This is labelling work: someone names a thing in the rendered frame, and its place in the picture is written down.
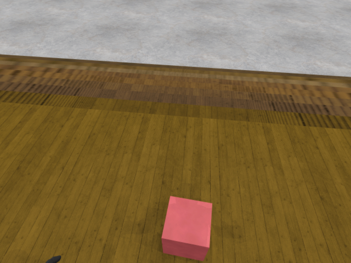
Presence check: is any carton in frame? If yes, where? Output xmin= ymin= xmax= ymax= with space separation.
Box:
xmin=161 ymin=196 xmax=212 ymax=261

